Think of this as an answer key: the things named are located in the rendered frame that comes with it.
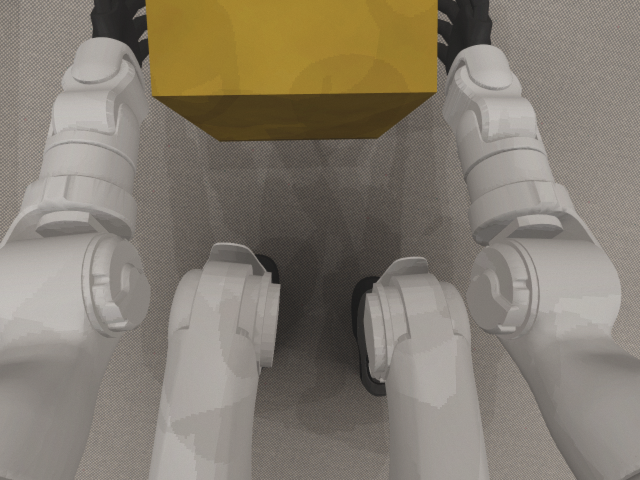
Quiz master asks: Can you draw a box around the right robot upper arm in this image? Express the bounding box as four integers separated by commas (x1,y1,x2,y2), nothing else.
466,238,640,480

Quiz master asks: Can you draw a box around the robot left shin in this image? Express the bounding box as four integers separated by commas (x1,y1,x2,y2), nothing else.
168,243,267,345

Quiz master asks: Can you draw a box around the left robot forearm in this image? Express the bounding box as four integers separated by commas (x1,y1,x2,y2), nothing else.
0,37,149,249

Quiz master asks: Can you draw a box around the carton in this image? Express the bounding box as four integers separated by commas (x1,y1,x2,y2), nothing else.
145,0,438,142

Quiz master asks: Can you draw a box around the left robot upper arm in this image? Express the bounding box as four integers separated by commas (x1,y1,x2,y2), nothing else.
0,232,151,480

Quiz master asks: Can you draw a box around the right robot forearm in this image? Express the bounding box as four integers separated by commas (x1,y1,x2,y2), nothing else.
442,44,621,313

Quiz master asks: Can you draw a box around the robot right hand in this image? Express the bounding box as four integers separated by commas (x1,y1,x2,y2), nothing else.
437,0,492,76

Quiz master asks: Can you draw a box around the left robot thigh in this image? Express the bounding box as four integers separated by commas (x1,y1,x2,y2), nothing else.
148,261,280,480

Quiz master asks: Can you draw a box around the robot left hand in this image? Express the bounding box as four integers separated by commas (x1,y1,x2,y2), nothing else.
90,0,149,68

